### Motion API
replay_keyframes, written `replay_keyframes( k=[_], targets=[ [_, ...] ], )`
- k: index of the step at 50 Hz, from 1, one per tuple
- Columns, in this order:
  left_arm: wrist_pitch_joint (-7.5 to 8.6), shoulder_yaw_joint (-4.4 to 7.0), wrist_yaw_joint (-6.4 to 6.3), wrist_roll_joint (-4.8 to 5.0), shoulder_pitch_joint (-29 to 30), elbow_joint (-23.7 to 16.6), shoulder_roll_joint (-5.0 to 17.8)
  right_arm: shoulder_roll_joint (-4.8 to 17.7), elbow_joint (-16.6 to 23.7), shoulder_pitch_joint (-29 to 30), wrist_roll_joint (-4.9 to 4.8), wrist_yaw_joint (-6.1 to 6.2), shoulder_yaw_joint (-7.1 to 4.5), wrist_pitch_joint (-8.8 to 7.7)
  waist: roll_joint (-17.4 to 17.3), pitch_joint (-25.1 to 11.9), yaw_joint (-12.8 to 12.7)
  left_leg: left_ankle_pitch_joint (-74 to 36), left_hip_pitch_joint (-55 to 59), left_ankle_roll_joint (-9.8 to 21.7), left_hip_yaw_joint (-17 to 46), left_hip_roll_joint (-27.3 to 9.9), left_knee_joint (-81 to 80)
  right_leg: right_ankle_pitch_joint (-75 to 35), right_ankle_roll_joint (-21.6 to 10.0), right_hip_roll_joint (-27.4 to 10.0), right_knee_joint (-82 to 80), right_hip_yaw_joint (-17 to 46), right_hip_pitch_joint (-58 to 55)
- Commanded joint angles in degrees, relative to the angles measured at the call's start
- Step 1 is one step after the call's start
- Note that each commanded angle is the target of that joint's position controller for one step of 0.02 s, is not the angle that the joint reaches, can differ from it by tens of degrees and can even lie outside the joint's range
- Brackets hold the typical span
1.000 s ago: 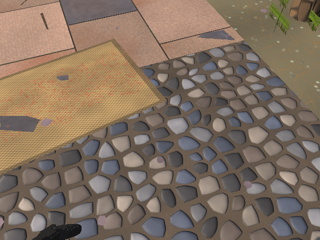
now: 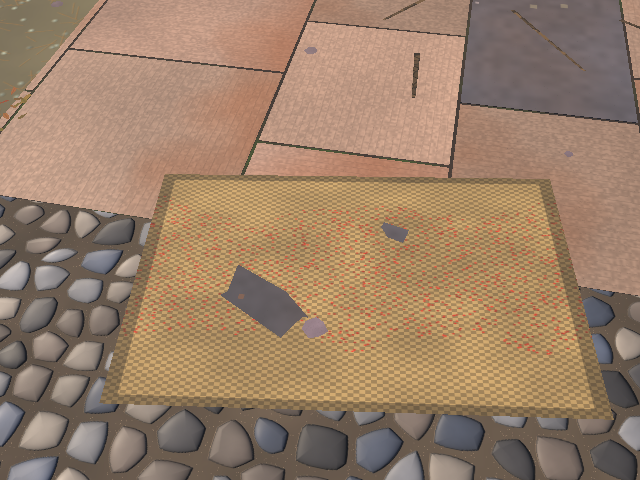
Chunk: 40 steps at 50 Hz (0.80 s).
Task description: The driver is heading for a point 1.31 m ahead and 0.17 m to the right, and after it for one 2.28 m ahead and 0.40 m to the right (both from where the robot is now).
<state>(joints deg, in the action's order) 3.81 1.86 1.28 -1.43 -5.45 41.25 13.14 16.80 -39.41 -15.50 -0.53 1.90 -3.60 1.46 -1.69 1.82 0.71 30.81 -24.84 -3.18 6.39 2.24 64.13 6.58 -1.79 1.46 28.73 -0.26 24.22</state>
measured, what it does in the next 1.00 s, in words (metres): walks ahead: left foot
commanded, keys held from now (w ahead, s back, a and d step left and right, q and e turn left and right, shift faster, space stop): no key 0.72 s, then w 0.28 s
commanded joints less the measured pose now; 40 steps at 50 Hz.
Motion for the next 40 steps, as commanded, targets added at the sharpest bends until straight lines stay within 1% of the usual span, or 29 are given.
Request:
replay_keyframes(
  k=[1,2,3,4,5,6,7,8,9,10,11,12,13,15,17,20,26,36,37,38,39,40],
  targets=[
    [-0.38,1.37,-0.29,-0.36,3.10,-2.63,6.58,1.89,2.58,-4.51,0.50,0.49,-0.62,0.52,10.07,-7.44,1.96,-2.60,2.79,-0.97,-2.26,-3.79,-11.45,-16.22,-9.89,-11.76,-10.64,11.50,-6.49],
    [-0.51,1.60,-0.47,-0.22,2.64,-2.14,7.15,1.09,2.28,-4.17,0.77,0.49,-0.25,0.26,10.31,-8.59,1.49,-4.10,5.23,-0.89,-2.91,-3.80,-15.77,-18.65,-10.31,-11.65,-10.15,10.39,-6.99],
    [-0.66,1.76,-0.62,0.06,1.82,-1.60,7.60,1.01,1.97,-3.82,0.78,0.44,-0.12,0.09,10.26,-10.03,1.02,-6.91,7.09,-0.79,-3.17,-3.80,-19.25,-19.19,-10.86,-12.20,-9.73,10.40,-8.16],
    [-0.88,1.82,-0.73,0.40,1.18,-1.16,7.90,1.39,1.60,-3.78,0.67,0.36,-0.18,0.09,9.97,-11.10,0.81,-10.19,9.03,-0.60,-3.34,-3.78,-22.45,-17.10,-11.15,-12.79,-9.46,10.65,-8.94],
    [-1.20,1.72,-0.81,0.75,1.25,-0.95,7.92,1.66,1.25,-3.84,0.64,0.24,-0.27,0.22,9.52,-11.34,1.12,-13.94,11.47,-0.16,-3.74,-3.63,-26.34,-12.43,-10.87,-12.87,-9.26,10.59,-8.55],
    [-1.55,1.49,-0.82,1.09,1.92,-0.90,7.65,1.47,0.85,-3.87,0.78,0.04,-0.25,0.35,9.12,-10.62,1.76,-18.36,14.61,0.59,-4.55,-3.17,-31.27,-5.50,-9.97,-12.24,-9.20,10.17,-6.91],
    [-1.75,1.05,-0.74,1.27,1.72,-0.59,6.73,1.42,0.84,-3.00,1.26,-0.13,-0.23,0.48,8.61,-9.27,1.93,-20.89,17.21,1.55,-4.83,-2.83,-35.47,2.70,-8.14,-10.97,-9.41,9.84,-4.85],
    [-1.68,0.45,-0.55,1.07,0.20,0.17,5.25,2.35,1.83,-1.19,2.18,-0.14,-0.24,0.52,7.12,-7.78,1.44,-23.21,19.19,2.88,-2.12,-4.87,-37.55,10.97,-4.98,-9.56,-9.46,9.68,-2.20],
    [-1.56,0.11,-0.34,0.37,-0.59,0.52,4.60,4.62,3.20,0.30,2.58,0.08,-0.47,0.53,3.54,-6.06,0.23,-23.87,19.19,4.84,2.60,-9.29,-39.55,17.66,-2.02,-7.22,-7.11,7.84,0.02],
    [-1.59,0.38,-0.25,0.32,-3.13,0.61,4.65,7.34,2.07,1.95,2.01,0.04,-1.29,0.55,-4.77,-3.74,-3.21,-12.62,11.28,6.73,2.74,-8.91,-39.11,16.97,0.21,-2.80,-6.32,2.79,-3.09],
    [-1.72,0.54,-0.53,0.04,-1.36,1.11,5.80,4.08,2.42,2.72,1.98,-0.29,-0.73,0.11,-4.39,-2.07,-1.41,-5.49,6.56,6.48,1.86,-7.09,-40.77,13.53,1.48,-2.44,-4.07,1.92,-6.86],
    [-1.83,0.67,-0.71,0.29,-0.89,1.22,5.88,2.37,2.03,2.73,2.32,-0.37,-0.17,-0.37,-4.17,-1.05,-1.40,-5.15,5.01,5.55,1.46,-6.60,-41.27,11.60,1.31,-2.52,-3.33,1.95,-7.85],
    [-2.00,0.60,-1.00,0.44,-1.30,1.80,5.36,2.39,2.00,3.01,2.28,-0.37,-0.12,-0.86,-3.86,-0.58,-1.58,-8.38,4.83,4.72,0.95,-6.12,-40.78,9.95,0.77,-2.93,-2.80,2.17,-8.35],
    [-2.05,0.61,-1.15,0.37,-2.32,2.53,5.15,2.13,1.60,2.13,1.76,-0.28,-0.07,-1.75,-2.91,-1.36,-1.46,-15.04,7.00,4.13,0.44,-5.90,-38.84,6.36,0.12,-3.02,-2.11,2.24,-8.29],
    [-1.90,0.60,-1.11,0.55,-2.25,3.16,4.90,2.22,1.26,1.19,1.46,-0.14,-0.12,-2.02,-1.41,-2.55,-1.12,-19.34,8.63,4.12,0.17,-5.67,-37.39,3.17,0.02,-3.11,-1.41,2.15,-8.93],
    [-1.99,0.67,-1.11,0.85,-2.00,4.20,4.95,2.03,1.13,0.99,1.37,-0.02,-0.12,-1.97,-0.03,-3.47,-0.94,-23.06,9.72,4.16,-0.25,-5.23,-36.29,-0.38,0.18,-3.32,-0.51,2.19,-10.10],
    [-2.66,0.82,-1.58,1.13,-1.75,6.58,5.40,1.46,0.16,0.61,1.20,0.03,-0.13,-1.85,1.44,-3.88,-1.06,-26.42,10.59,4.05,-0.97,-4.55,-35.73,-3.22,0.32,-3.69,0.29,2.43,-11.71],
    [-3.56,1.04,-2.52,1.33,-0.82,11.09,5.65,0.85,-3.46,-0.25,1.09,0.43,-0.24,-1.95,1.36,-2.70,-1.28,-26.02,11.06,3.60,-2.02,-3.81,-36.95,-2.43,0.44,-3.85,-0.51,2.66,-12.60],
    [-3.68,0.91,-2.51,1.29,-1.89,12.19,5.02,0.31,-4.63,-1.72,1.05,0.46,-0.18,-1.86,1.27,-3.80,-1.19,-20.28,11.67,3.73,-2.61,-3.28,-37.66,3.50,0.37,-3.18,-0.87,1.94,-12.94],
    [-3.85,1.16,-2.55,1.63,-2.42,12.93,5.56,0.90,-5.30,-2.32,0.76,0.54,-0.44,-1.70,1.01,-2.53,-1.24,-11.23,10.49,4.46,-3.04,-2.51,-37.81,13.23,-0.06,-2.04,-0.54,1.09,-11.79],
    [-3.88,1.49,-2.61,2.04,-2.56,13.28,6.43,1.58,-5.43,-2.44,0.51,0.63,-0.70,-1.67,0.83,-0.42,-1.21,-1.31,8.37,5.59,-2.77,-2.28,-38.06,23.21,-0.80,-1.55,-0.37,1.04,-9.56],
    [-3.61,1.60,-2.70,2.31,-2.45,13.25,6.69,1.72,-5.26,-2.29,0.35,0.77,-0.72,-1.92,0.75,2.30,-1.23,5.88,6.10,6.58,-1.83,-2.77,-38.72,29.83,-1.66,-1.85,-0.80,1.91,-6.82]
  ],
)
